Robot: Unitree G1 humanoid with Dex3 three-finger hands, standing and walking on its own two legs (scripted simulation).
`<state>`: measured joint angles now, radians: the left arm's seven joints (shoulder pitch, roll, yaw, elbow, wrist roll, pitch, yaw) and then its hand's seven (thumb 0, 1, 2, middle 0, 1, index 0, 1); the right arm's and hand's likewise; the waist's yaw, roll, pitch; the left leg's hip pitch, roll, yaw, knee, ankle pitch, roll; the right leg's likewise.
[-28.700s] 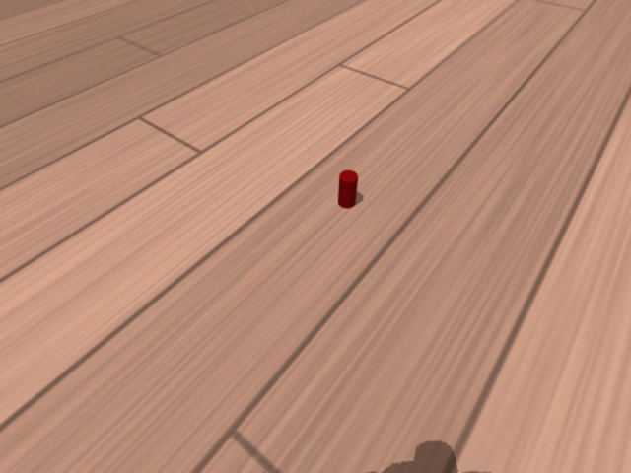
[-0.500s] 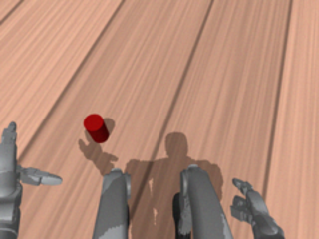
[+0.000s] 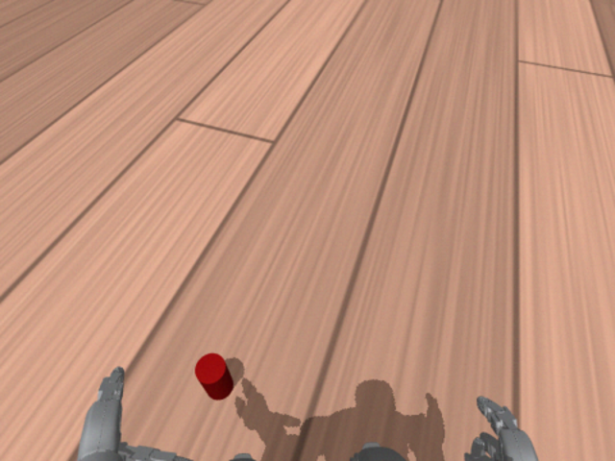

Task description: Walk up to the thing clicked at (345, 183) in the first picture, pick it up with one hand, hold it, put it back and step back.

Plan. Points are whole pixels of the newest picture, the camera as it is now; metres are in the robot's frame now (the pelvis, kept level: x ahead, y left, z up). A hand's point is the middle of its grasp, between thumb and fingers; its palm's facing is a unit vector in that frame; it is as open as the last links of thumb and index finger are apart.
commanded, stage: home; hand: left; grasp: from the side
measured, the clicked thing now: (215, 377) +0.44 +0.23 -0.62
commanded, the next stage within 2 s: stand in 1.70 s
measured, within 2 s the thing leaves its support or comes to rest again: neither
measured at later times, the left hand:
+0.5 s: hand out of the picture +0.16 +0.19 -0.03, palm faces +0.13 -0.95 -0.28, open 17.3 cm
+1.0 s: hand out of the picture +0.16 +0.19 -0.03, palm faces +0.11 -0.95 -0.28, open 17.5 cm
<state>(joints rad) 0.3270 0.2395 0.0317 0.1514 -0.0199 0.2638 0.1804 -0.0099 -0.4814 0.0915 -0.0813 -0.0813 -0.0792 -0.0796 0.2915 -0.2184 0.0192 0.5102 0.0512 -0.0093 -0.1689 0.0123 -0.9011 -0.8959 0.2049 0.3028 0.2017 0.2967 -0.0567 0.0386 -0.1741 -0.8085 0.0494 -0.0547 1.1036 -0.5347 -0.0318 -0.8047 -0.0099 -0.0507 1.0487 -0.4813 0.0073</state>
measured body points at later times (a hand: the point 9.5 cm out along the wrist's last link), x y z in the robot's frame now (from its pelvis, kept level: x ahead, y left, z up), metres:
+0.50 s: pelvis -0.01 +0.00 +0.02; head +0.01 +0.01 +0.47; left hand +0.15 +0.24 -0.01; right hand +0.17 -0.23 -0.04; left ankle +0.00 +0.13 -0.66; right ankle +0.02 -0.13 -0.66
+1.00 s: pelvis -0.01 +0.00 +0.02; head +0.00 +0.00 +0.47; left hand +0.15 +0.23 -0.01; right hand +0.15 -0.24 -0.05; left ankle +0.00 +0.13 -0.66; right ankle +0.02 -0.13 -0.66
